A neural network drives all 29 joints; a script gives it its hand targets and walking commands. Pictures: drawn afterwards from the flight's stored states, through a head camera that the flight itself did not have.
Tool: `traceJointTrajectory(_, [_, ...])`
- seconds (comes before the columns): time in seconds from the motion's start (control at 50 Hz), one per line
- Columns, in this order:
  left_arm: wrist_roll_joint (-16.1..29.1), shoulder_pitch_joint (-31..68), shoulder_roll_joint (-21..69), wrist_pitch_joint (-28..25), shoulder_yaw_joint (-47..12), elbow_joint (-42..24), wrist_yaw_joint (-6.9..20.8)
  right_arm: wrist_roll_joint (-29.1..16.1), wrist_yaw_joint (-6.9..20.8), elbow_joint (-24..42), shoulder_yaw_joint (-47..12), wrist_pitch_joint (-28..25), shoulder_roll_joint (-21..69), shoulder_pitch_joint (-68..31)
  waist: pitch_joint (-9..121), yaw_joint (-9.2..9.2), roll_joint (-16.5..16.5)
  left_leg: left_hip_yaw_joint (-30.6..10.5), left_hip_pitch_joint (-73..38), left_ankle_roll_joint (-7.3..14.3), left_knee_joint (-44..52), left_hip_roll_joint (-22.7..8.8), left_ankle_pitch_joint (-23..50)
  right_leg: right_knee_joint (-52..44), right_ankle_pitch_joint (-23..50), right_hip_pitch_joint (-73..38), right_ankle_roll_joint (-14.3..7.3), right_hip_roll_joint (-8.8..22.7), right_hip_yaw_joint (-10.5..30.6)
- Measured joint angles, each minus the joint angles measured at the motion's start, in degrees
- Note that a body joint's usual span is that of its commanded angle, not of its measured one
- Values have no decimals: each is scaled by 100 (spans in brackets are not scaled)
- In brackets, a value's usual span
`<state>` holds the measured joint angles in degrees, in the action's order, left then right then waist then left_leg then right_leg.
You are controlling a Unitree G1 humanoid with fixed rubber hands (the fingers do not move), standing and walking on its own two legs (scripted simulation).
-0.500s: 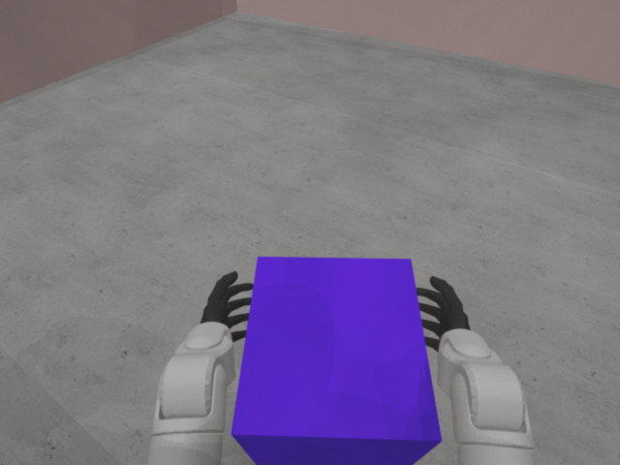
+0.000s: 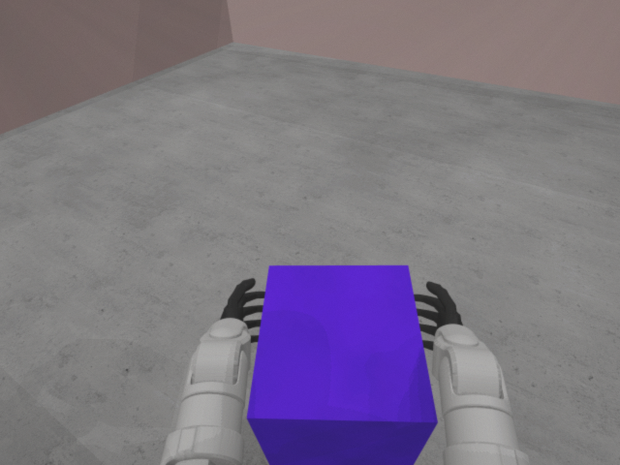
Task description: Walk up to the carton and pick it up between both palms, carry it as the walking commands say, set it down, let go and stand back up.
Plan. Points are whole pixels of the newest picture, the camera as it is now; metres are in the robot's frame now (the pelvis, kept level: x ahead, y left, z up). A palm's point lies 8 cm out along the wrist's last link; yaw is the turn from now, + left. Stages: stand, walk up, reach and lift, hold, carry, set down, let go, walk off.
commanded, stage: set down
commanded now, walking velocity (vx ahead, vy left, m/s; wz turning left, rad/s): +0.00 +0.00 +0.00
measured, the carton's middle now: (338, 373) +0.28 -0.04 -0.05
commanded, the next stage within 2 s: none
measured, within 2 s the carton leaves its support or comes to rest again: neither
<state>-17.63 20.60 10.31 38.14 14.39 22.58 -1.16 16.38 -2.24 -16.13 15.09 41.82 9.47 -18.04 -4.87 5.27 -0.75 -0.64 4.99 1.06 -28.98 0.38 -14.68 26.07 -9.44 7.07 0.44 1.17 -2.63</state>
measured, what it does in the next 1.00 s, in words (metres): lowers itself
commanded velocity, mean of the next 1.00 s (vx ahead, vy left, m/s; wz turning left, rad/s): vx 0.00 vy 0.00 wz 0.00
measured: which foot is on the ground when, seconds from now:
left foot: down 0.00-1.00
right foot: down 0.00-1.00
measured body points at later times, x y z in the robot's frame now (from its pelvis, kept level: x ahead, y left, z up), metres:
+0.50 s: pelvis +0.00 +0.01 -0.01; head +0.08 -0.01 +0.43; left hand +0.36 +0.10 -0.04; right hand +0.32 -0.19 -0.04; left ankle +0.03 +0.11 -0.74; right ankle +0.06 -0.12 -0.74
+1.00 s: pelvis -0.02 +0.00 -0.07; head +0.17 -0.01 +0.34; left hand +0.39 +0.09 -0.14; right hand +0.35 -0.19 -0.13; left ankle +0.03 +0.11 -0.74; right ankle +0.06 -0.12 -0.74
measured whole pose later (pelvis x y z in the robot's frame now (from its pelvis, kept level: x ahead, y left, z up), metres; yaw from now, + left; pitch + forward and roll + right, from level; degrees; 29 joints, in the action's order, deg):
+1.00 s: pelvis -0.02 +0.00 -0.07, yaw +1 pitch +27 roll +0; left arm -19.3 34.8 12.1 15.3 24.0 29.4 -1.3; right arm 18.8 1.4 -22.6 29.3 16.7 11.9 -31.3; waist 3.5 5.4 -3.0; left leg -1.5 62.6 0.7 -56.3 1.8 -20.4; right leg 53.1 -15.5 64.4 0.3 1.2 -1.1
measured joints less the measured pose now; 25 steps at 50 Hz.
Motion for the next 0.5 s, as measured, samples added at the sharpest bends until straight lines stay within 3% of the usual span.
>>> traceJointTrajectory(0.12, [-396,623,92,-391,732,781,130,450,111,-654,754,-325,226,-633,68,44,-45,-128,375,21,-285,52,-64,239,-105,311,-19,-57,76])
traceJointTrajectory(0.22, [-590,892,91,-666,998,1116,175,711,173,-898,1065,-622,312,-851,69,72,-79,-168,663,13,-411,67,-90,337,-130,574,-14,-49,51])
traceJointTrajectory(0.5, [-517,807,312,-1666,927,936,-11,728,395,-781,1189,-1774,255,-702,24,83,-103,-57,2153,40,-723,165,-63,775,-144,2147,37,42,175])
